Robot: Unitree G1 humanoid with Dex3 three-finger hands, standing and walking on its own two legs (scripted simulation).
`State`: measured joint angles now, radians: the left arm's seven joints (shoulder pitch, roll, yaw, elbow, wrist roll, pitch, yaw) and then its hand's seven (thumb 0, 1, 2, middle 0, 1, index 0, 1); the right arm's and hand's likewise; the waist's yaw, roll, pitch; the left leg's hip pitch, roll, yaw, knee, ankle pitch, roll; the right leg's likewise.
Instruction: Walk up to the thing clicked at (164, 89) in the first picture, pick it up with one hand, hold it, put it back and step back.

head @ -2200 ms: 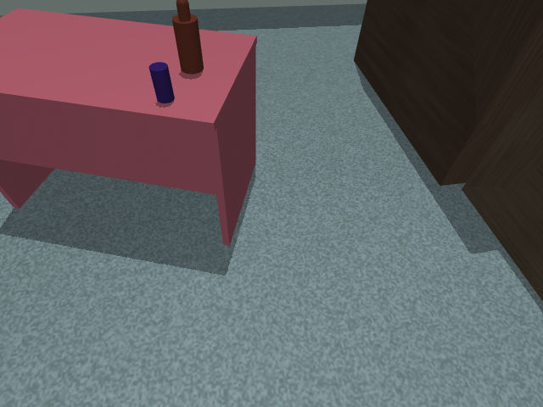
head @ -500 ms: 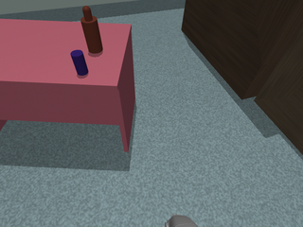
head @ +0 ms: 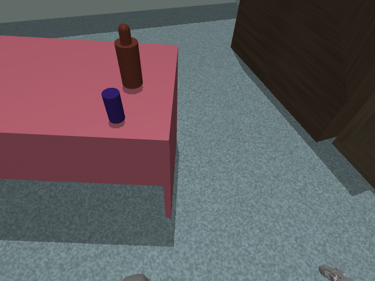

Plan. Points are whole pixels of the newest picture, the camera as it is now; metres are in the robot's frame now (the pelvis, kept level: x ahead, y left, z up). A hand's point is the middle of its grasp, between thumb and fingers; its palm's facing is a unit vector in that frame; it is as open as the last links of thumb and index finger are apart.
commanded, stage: walk up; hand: left
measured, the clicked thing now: (113, 106) +0.62 +0.21 -0.02
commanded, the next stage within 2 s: stand in 1.82 s
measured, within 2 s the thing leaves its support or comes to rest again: neither
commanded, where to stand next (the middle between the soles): +0.21 +0.02 m, yaw -4 degrees
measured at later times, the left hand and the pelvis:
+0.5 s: hand (59, 237) +0.25 +0.29 -0.11, palm faces -0.10 -0.90 -0.42, open 7.4 cm; pelvis +0.13 +0.04 +0.01, yaw -3 degrees
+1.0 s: hand (57, 240) +0.25 +0.31 -0.13, palm faces -0.06 -0.94 -0.33, open 7.4 cm; pelvis +0.17 +0.05 +0.03, yaw -3 degrees
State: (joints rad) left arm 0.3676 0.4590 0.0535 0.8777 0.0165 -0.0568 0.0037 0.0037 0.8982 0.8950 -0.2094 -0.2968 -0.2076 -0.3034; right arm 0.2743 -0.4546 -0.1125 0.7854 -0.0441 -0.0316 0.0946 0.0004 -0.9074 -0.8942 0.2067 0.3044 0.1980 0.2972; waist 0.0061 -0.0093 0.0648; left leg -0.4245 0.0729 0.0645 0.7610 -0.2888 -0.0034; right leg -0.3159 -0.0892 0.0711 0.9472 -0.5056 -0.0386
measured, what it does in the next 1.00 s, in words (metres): walks ahead: right foot, then left foot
